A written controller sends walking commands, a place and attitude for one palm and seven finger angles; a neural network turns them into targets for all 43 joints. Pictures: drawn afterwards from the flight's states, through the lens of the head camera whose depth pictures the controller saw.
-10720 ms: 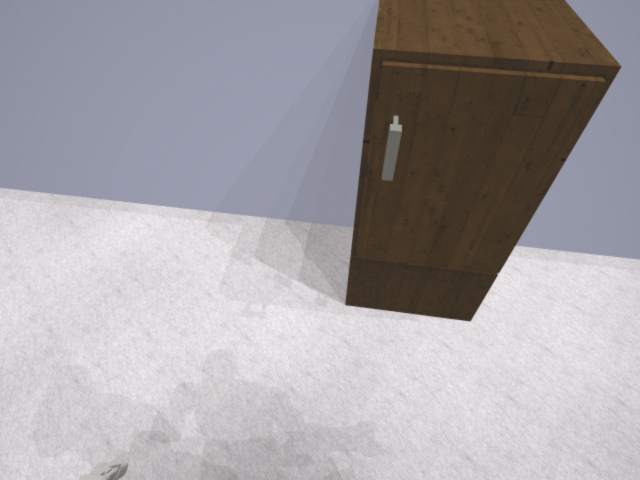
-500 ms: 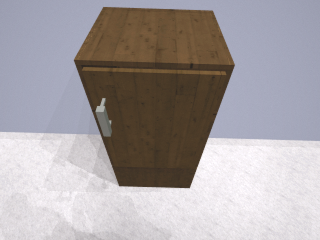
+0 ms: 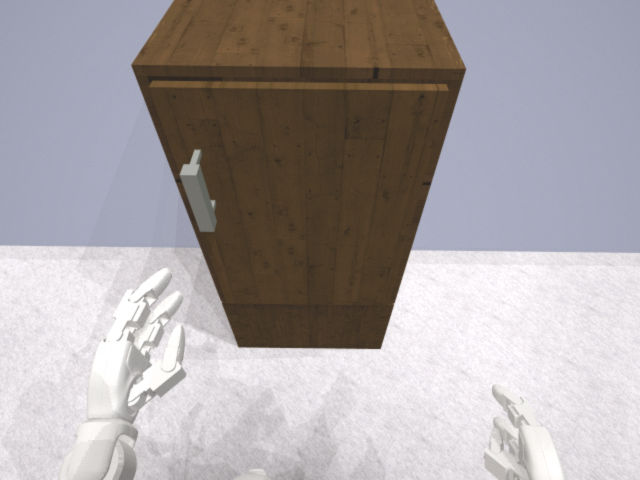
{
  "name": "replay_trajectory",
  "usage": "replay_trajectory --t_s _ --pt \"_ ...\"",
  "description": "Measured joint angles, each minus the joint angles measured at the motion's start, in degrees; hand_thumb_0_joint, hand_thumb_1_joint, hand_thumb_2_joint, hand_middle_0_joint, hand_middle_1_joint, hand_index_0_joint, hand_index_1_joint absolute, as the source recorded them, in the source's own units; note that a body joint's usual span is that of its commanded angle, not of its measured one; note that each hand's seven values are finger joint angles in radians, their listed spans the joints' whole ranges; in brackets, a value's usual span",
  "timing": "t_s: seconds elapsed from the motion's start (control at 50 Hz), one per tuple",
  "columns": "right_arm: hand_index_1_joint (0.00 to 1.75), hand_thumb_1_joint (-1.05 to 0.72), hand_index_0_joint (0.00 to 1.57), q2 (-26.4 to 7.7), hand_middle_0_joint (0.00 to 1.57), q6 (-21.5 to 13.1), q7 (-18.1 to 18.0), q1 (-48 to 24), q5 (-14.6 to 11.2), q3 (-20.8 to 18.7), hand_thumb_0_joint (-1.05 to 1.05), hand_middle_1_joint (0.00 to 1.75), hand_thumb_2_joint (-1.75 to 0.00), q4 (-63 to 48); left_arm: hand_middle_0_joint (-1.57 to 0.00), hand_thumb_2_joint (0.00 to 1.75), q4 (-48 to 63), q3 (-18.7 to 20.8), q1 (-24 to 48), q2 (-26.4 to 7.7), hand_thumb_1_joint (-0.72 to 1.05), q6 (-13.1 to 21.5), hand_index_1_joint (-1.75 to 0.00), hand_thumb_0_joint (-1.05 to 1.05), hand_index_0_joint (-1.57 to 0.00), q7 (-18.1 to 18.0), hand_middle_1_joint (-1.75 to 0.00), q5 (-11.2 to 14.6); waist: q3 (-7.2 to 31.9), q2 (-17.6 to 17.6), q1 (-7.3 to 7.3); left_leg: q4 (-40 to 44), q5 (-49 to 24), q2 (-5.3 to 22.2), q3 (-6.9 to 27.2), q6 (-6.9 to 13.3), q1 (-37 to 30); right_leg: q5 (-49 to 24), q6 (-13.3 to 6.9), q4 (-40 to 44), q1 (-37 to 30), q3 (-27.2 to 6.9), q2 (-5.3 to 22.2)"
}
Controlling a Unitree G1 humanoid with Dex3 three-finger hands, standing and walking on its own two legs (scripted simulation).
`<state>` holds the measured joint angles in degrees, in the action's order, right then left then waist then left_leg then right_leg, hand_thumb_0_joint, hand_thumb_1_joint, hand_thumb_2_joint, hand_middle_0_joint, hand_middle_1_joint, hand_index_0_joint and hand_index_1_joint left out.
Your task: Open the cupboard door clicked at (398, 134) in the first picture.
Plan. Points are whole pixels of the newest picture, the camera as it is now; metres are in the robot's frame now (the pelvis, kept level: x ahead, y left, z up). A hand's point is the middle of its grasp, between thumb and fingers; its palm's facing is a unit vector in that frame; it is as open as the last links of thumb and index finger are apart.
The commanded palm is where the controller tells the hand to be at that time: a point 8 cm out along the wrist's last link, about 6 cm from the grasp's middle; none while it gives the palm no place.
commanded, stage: raise the hand with hooked fingers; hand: left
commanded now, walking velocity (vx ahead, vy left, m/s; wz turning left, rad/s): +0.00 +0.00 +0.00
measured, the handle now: (202, 191) +0.55 +0.22 +0.02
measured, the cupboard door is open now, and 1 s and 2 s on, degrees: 0 0 0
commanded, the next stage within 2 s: move the hooked fingers beside the handle in 1.82 s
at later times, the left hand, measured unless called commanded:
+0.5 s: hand (142, 379) +0.24 +0.23 +0.01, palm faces +0.01 -1.00 -0.04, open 10.7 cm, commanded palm +0.20 +0.28 +0.01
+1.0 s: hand (91, 360) +0.25 +0.28 +0.03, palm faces +0.04 -1.00 -0.05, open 13.5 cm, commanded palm +0.23 +0.33 +0.03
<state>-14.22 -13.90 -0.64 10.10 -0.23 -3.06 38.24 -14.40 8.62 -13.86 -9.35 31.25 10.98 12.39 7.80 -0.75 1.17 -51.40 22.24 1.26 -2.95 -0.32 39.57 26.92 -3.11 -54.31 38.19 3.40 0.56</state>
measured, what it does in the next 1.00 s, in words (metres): stands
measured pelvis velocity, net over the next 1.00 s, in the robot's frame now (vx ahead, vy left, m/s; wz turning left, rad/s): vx -0.01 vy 0.03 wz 0.01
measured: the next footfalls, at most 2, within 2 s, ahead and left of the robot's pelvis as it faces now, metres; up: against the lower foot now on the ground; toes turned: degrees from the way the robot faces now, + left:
none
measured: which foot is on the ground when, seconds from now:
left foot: down 0.00-1.00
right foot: down 0.00-1.00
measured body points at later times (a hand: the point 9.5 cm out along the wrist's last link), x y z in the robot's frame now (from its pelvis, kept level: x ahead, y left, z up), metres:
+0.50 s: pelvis -0.02 +0.01 -0.03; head +0.05 +0.01 +0.41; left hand +0.23 +0.28 +0.01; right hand +0.13 -0.22 -0.13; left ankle +0.03 +0.13 -0.69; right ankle +0.00 -0.08 -0.69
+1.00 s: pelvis -0.01 +0.03 -0.02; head +0.05 +0.05 +0.43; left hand +0.24 +0.34 +0.04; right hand +0.18 -0.20 -0.09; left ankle +0.03 +0.13 -0.69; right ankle +0.00 -0.08 -0.69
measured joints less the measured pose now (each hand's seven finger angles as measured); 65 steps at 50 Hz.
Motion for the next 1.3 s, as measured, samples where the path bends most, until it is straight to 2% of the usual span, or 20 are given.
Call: replay_trajectory --t_s 0.02,0.04,0.06,0.1,0.16,0.24,0.28,0.32,0.4,0.46,0.56,0.7,0.84,1.04,1.3 --pt "0.30 -0.90 0.20 -0.43 0.20 0.18 0.42 -0.88 -0.25 -0.36 0.01 0.30 -0.90 -1.80 -0.21 0.83 -0.25 0.23 0.27 -0.31 0.75 1.98 -0.40 0.01 -0.21 3.02 -0.40 0.64 0.37 -0.30 -0.24 -3.13 1.18 0.28 -0.03 -0.19 2.81 1.03 -0.20 -3.10 2.85 -0.08 -0.13" --pt "0.30 -0.90 0.20 -0.88 0.20 0.60 0.58 -1.55 -0.60 -0.60 0.01 0.30 -0.90 -3.63 -0.21 0.82 -0.26 0.34 0.13 -0.62 0.73 2.49 -0.41 0.01 -0.21 5.50 -0.42 1.25 0.60 -0.61 -0.51 -5.84 2.14 0.44 -0.02 -0.60 5.17 1.96 -0.42 -5.90 5.26 -0.11 -0.15" --pt "0.30 -0.90 0.20 -1.31 0.20 1.13 0.46 -2.02 -1.00 -0.73 0.01 0.30 -0.90 -5.46 -0.22 0.81 -0.06 0.35 -0.35 -0.91 0.70 1.81 -0.43 0.01 -0.21 7.31 -0.43 1.98 0.65 -0.90 -0.76 -8.20 2.88 0.45 0.02 -0.83 7.09 1.71 -0.45 -8.04 7.13 -0.13 -0.08" --pt "0.30 -0.90 0.20 -2.01 0.20 2.06 -0.30 -2.45 -1.71 -0.80 0.01 0.30 -0.90 -8.49 -0.22 0.79 0.36 0.41 -1.82 -1.23 0.66 -1.24 -0.46 0.01 -0.22 8.75 -0.46 3.11 0.59 -1.04 -1.36 -11.95 4.16 0.47 0.49 -0.62 10.01 3.62 -0.54 -11.83 9.79 0.24 -0.03" --pt "0.30 -0.90 0.20 -2.00 0.20 2.58 -1.69 -2.21 -2.00 -0.46 0.01 0.30 -0.90 -10.91 -0.23 0.76 2.52 1.37 -4.54 -1.61 0.58 -4.96 -0.50 0.01 -0.23 6.57 -0.50 3.28 0.13 -0.62 -2.30 -15.55 5.40 0.90 1.91 -0.86 12.67 5.41 -0.95 -14.42 11.52 1.57 -0.44" --pt "0.30 -0.90 0.20 -0.55 0.20 1.79 -3.07 -0.82 -1.50 1.33 0.01 0.30 -0.90 -9.95 -0.24 0.73 7.31 2.64 -6.26 -3.09 0.49 -3.86 -0.56 0.02 -0.23 3.96 -0.56 2.78 -0.30 0.32 -2.96 -17.66 6.07 1.45 4.10 -1.05 14.51 5.52 -1.30 -14.63 11.89 3.66 -1.12" --pt "0.30 -0.90 0.20 0.22 0.20 1.31 -3.36 -0.19 -1.39 2.65 0.01 0.30 -0.90 -8.22 -0.24 0.71 8.23 3.04 -4.83 -4.24 0.44 -3.00 -0.59 0.02 -0.24 4.84 -0.59 3.07 -0.46 0.94 -2.93 -18.01 6.02 1.57 4.97 -1.11 15.17 5.26 -1.36 -14.20 11.96 4.48 -1.33" --pt "0.30 -0.90 0.20 0.86 0.20 1.11 -3.52 0.45 -1.48 3.89 0.01 0.30 -0.90 -6.57 -0.24 0.69 7.62 3.32 -2.16 -5.41 0.40 -3.67 -0.62 0.02 -0.24 6.70 -0.62 3.72 -0.70 1.71 -2.70 -18.00 5.83 1.65 5.49 -1.07 15.60 4.86 -1.31 -13.60 11.98 4.96 -1.49" --pt "0.30 -0.90 0.20 2.12 0.20 1.47 -3.51 2.05 -1.83 5.27 0.01 0.30 -0.90 -4.24 -0.25 0.65 4.40 4.68 2.59 -6.99 0.30 -8.88 -0.68 0.01 -0.25 9.69 -0.68 5.20 -1.11 2.73 -1.50 -16.28 5.05 1.70 4.94 -0.76 14.98 3.72 -0.77 -11.65 11.49 4.41 -1.56" --pt "0.30 -0.90 0.20 2.53 0.20 1.74 -3.21 3.87 -1.73 5.11 0.01 0.30 -0.90 -3.74 -0.25 0.62 3.22 6.34 3.07 -7.02 0.23 -11.74 -0.72 0.01 -0.25 9.69 -0.73 5.93 -1.00 2.94 -0.44 -14.11 4.45 1.71 3.74 -0.21 13.63 2.77 -0.17 -9.70 10.65 3.24 -1.55" --pt "0.30 -0.90 0.20 1.32 0.20 1.51 -2.75 6.31 -1.35 3.77 0.01 0.30 -0.90 -3.61 -0.26 0.57 3.33 7.71 1.76 -6.47 0.12 -10.05 -0.80 0.01 -0.26 8.26 -0.80 5.85 -0.72 2.77 0.33 -11.89 4.05 1.38 2.19 0.70 12.16 2.00 0.75 -7.74 9.73 1.75 -1.22" --pt "0.30 -0.90 0.20 -1.21 0.20 1.67 -2.71 5.99 -1.37 2.38 0.01 0.30 -0.90 -4.09 -0.27 0.50 3.59 7.96 1.42 -6.57 -0.04 -7.81 -0.90 0.01 -0.27 8.51 -0.91 5.80 -0.84 2.20 0.21 -11.91 4.44 0.76 1.67 1.67 11.97 2.14 1.69 -7.44 9.38 1.24 -0.61" --pt "0.30 -0.90 0.20 -1.45 0.20 1.95 -2.86 4.00 -1.59 2.94 0.01 0.30 -0.90 -5.94 -0.28 0.43 3.05 8.96 3.13 -7.86 -0.21 -8.47 -1.01 0.00 -0.28 9.60 -1.01 6.16 -0.96 1.87 -0.45 -11.28 4.33 0.43 1.98 2.09 10.87 1.77 2.14 -6.11 7.75 1.55 -0.38" --pt "0.30 -0.90 0.20 -0.41 0.20 2.57 -2.81 2.86 -1.86 5.32 0.01 0.30 -0.90 -7.64 -0.30 0.34 -1.31 11.10 8.11 -10.22 -0.42 -11.12 -1.15 0.00 -0.30 12.71 -1.15 6.74 -1.29 2.08 -1.33 -9.60 3.57 0.26 2.63 2.22 9.01 0.77 2.31 -3.62 5.28 2.18 -0.40" --pt "0.30 -0.90 0.20 -1.31 0.20 3.42 -3.23 5.30 -2.04 5.67 0.01 0.30 -0.90 -6.27 -0.30 0.30 -8.28 15.27 14.11 -13.73 -0.50 -12.68 -1.19 -0.01 -0.30 16.77 -1.20 7.98 -2.02 2.09 -0.62 -7.71 2.93 0.62 2.52 1.97 7.50 -0.06 2.07 -1.65 3.93 2.00 -0.87"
